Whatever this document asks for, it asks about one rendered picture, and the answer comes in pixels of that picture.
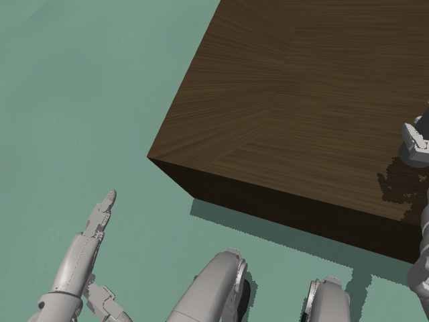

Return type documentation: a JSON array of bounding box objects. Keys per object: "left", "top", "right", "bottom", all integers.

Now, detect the right robot hand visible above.
[{"left": 402, "top": 99, "right": 429, "bottom": 162}]

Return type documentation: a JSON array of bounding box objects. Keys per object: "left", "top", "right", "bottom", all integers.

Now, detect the left robot foot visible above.
[{"left": 236, "top": 280, "right": 251, "bottom": 322}]

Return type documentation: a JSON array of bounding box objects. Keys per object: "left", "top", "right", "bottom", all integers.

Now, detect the right robot arm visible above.
[{"left": 407, "top": 188, "right": 429, "bottom": 321}]

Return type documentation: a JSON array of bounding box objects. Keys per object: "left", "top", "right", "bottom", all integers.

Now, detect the left robot arm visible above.
[{"left": 27, "top": 291, "right": 83, "bottom": 322}]

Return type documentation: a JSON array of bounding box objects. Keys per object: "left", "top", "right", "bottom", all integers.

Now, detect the left robot hand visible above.
[{"left": 50, "top": 189, "right": 133, "bottom": 322}]

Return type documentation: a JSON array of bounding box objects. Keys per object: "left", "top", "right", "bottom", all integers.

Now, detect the bottle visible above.
[{"left": 398, "top": 107, "right": 429, "bottom": 168}]

